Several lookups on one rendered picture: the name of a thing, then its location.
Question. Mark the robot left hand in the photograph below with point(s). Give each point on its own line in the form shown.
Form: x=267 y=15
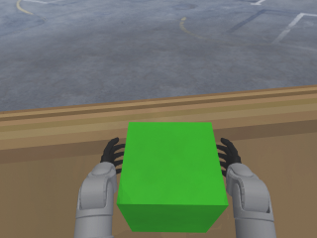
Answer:
x=109 y=156

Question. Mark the carton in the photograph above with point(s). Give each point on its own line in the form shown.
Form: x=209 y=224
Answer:
x=171 y=178

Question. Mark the robot right hand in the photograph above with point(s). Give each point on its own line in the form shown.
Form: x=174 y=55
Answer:
x=232 y=156

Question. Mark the robot right forearm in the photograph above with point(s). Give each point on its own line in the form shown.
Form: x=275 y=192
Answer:
x=252 y=208

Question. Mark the robot left forearm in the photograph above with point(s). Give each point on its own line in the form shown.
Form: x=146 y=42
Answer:
x=95 y=203

